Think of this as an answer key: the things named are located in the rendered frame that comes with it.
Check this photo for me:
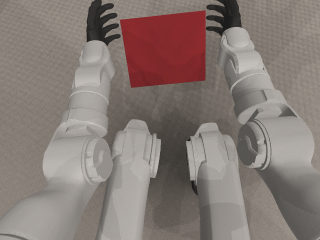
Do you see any left robot hand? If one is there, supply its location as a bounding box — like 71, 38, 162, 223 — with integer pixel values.
86, 0, 121, 46

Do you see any left robot upper arm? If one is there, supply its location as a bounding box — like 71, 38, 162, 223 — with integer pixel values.
0, 134, 113, 240

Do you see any right robot hand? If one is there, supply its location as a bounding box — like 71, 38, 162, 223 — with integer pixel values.
206, 0, 242, 36

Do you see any left robot thigh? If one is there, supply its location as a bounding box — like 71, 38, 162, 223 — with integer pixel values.
95, 127, 161, 240

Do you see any robot right forearm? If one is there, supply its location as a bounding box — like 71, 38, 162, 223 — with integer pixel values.
217, 27, 315, 152

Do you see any carton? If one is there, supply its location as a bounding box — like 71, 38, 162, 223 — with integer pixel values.
120, 10, 206, 88

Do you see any robot right foot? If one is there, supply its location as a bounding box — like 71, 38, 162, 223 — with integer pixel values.
186, 139, 198, 196

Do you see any robot left forearm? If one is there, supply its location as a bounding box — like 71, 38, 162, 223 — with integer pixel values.
42, 40, 115, 175

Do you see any right robot upper arm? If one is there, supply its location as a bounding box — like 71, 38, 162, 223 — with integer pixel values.
236, 116, 320, 240

